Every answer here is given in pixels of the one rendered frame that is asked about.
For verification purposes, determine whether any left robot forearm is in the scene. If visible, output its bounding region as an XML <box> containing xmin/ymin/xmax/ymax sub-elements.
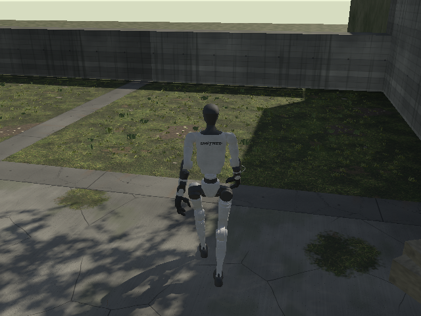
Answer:
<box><xmin>176</xmin><ymin>160</ymin><xmax>189</xmax><ymax>196</ymax></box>

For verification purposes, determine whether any left robot hand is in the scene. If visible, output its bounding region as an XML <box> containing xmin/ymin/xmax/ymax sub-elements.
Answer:
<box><xmin>175</xmin><ymin>195</ymin><xmax>191</xmax><ymax>216</ymax></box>

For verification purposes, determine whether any right robot forearm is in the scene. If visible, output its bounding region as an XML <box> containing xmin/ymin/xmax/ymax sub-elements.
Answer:
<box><xmin>232</xmin><ymin>158</ymin><xmax>241</xmax><ymax>180</ymax></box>

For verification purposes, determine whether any left robot upper arm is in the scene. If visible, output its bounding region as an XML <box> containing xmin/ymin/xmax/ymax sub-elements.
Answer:
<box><xmin>183</xmin><ymin>132</ymin><xmax>197</xmax><ymax>170</ymax></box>

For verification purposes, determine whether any right robot shin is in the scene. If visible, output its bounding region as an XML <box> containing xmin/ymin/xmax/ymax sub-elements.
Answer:
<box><xmin>216</xmin><ymin>229</ymin><xmax>228</xmax><ymax>277</ymax></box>

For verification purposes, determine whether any humanoid robot torso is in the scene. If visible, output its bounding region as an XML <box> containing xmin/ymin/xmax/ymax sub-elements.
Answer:
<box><xmin>195</xmin><ymin>129</ymin><xmax>226</xmax><ymax>198</ymax></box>

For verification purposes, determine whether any right robot upper arm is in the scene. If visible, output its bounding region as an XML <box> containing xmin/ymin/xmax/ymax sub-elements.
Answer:
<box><xmin>224</xmin><ymin>132</ymin><xmax>239</xmax><ymax>167</ymax></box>

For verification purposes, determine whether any right robot hand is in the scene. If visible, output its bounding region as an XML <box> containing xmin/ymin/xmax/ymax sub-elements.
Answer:
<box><xmin>226</xmin><ymin>176</ymin><xmax>241</xmax><ymax>189</ymax></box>

